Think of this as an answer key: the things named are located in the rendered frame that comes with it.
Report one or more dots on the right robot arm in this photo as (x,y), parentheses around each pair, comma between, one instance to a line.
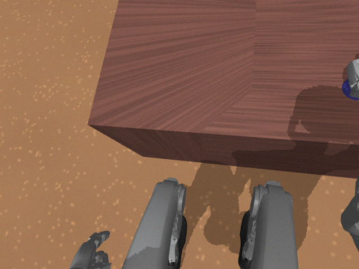
(350,216)

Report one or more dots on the left robot foot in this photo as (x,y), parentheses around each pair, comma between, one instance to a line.
(180,244)

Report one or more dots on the left robot hand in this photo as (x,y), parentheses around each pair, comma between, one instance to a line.
(87,257)

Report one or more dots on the right robot foot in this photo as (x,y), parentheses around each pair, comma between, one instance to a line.
(243,262)

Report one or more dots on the can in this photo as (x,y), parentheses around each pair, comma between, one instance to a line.
(347,90)

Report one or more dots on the right robot hand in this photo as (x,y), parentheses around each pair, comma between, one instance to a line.
(353,77)

